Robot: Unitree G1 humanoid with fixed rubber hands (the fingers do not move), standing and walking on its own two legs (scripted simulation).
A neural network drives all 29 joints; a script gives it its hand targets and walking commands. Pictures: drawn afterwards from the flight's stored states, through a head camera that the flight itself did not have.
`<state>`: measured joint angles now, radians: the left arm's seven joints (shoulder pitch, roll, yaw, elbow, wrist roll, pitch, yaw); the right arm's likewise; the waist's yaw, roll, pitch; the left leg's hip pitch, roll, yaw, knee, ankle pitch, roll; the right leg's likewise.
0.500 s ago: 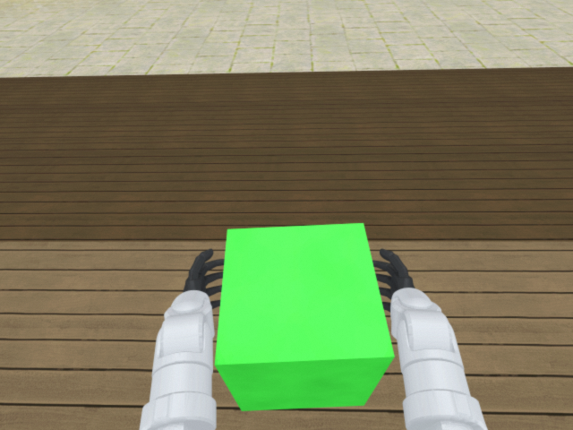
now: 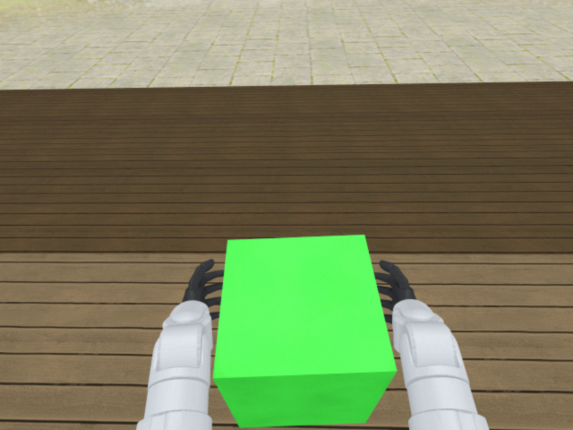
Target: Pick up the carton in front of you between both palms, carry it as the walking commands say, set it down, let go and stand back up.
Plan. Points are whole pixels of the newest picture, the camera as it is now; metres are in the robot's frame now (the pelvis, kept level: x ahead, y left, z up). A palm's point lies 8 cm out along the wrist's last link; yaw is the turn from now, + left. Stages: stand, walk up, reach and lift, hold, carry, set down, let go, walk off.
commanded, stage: reach and lift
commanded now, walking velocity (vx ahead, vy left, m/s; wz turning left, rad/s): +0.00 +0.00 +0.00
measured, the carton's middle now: (299, 335) +0.29 +0.00 -0.04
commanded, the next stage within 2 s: hold in 0.04 s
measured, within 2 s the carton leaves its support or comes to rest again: neither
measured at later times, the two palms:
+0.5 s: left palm (191, 314) +0.28 +0.15 +0.05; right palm (407, 312) +0.27 -0.15 +0.05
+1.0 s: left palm (191, 310) +0.28 +0.15 +0.05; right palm (405, 308) +0.28 -0.15 +0.05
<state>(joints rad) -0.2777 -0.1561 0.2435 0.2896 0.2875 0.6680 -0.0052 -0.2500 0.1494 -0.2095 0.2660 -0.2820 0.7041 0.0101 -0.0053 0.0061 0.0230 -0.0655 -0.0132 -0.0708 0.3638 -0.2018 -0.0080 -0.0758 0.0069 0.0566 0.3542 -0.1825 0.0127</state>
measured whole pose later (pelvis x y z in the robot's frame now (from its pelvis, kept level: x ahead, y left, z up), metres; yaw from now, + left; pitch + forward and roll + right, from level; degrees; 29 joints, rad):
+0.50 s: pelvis -0.02 +0.00 +0.00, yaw +0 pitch -8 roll +0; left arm -0.31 -0.16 0.27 0.25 0.30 0.74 -0.01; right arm -0.29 0.16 -0.22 0.24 -0.28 0.78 0.01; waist 0.00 0.01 0.04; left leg -0.04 -0.01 -0.07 0.38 -0.19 -0.01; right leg -0.06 0.01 0.06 0.37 -0.18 0.01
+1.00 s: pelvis -0.01 +0.00 +0.00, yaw +0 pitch -8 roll +0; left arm -0.27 -0.15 0.23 0.22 0.29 0.75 -0.01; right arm -0.25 0.15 -0.19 0.20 -0.28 0.78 0.01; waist 0.00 0.01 0.04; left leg -0.02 -0.01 -0.07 0.35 -0.19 -0.01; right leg -0.03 0.01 0.06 0.34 -0.17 0.01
